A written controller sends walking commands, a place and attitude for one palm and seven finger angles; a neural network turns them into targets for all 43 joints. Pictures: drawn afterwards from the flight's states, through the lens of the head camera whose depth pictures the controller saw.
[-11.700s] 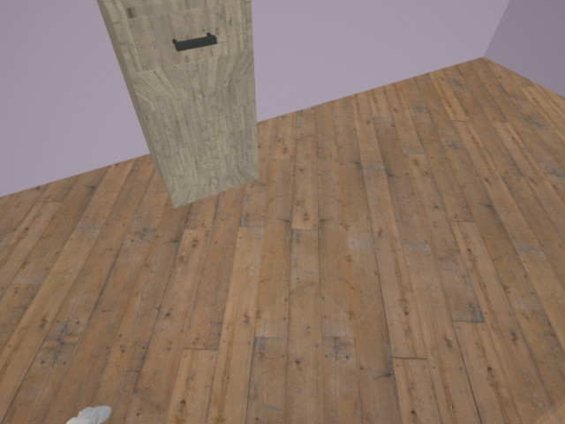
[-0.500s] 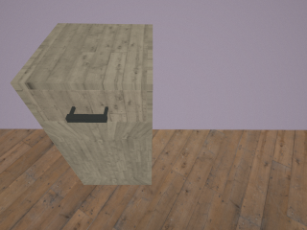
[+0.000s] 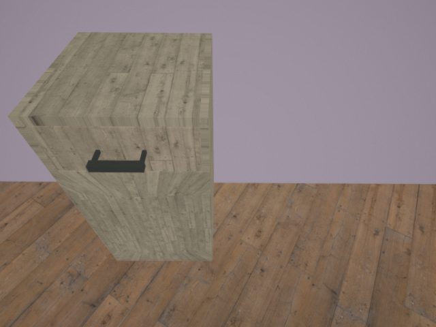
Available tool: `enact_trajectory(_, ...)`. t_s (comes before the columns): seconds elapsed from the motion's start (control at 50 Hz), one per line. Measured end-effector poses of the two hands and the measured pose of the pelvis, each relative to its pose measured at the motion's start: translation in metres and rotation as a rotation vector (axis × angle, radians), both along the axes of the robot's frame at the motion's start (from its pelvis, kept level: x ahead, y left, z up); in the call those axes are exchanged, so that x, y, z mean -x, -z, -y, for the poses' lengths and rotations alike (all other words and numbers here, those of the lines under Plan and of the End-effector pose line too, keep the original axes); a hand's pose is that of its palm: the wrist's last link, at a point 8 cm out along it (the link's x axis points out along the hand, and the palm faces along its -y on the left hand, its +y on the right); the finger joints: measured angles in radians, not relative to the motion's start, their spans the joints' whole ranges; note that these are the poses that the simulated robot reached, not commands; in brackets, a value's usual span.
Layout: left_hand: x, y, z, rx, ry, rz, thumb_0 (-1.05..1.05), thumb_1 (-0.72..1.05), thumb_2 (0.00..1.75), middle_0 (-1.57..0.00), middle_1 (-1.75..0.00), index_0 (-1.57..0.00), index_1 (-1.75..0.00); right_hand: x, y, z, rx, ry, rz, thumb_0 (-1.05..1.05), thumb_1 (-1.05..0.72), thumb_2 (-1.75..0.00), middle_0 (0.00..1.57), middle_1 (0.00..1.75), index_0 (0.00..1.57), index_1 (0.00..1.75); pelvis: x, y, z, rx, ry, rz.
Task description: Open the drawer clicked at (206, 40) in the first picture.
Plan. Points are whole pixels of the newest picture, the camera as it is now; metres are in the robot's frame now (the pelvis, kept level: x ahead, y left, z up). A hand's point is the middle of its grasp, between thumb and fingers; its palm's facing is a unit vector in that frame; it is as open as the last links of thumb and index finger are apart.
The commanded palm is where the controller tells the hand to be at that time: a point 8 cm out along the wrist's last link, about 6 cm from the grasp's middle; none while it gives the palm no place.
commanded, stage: come to a stop and stand still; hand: left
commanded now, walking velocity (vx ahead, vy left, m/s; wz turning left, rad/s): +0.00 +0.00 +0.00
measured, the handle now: (118, 160) +0.48 +0.29 -0.02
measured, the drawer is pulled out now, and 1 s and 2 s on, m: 0.00 0.00 0.00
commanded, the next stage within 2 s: look again from close up in 1.24 s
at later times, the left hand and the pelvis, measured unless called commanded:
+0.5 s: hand out of the picture -0.03 +0.14 -0.18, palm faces +0.04 -0.98 -0.18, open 7.4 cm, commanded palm none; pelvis -0.01 -0.01 +0.00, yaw +0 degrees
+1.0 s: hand out of the picture +0.00 +0.20 -0.18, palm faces +0.01 -0.98 -0.20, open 7.3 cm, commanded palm none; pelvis -0.01 +0.02 +0.00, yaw +0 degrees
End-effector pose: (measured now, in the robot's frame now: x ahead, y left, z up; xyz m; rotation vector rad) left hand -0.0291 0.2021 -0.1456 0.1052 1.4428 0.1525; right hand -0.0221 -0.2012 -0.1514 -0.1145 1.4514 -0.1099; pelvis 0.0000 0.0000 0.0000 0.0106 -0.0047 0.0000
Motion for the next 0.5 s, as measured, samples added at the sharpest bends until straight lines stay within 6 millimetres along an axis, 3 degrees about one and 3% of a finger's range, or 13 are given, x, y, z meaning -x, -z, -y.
enact_trajectory(0.5, 0.006, 0.000, 0.015, -0.015, 0.003, 0.019, 0.01, 0.91, 0.90, -0.20, -0.30, -0.20, -0.30, 0.003, 0.002, 0.019, 0.007, 0.005, -0.003, 0.01, -0.92, -0.90, 0.19, 0.30, 0.20, 0.30, 0.008, 0.002, 0.014, 0.020, -0.007, -0.012)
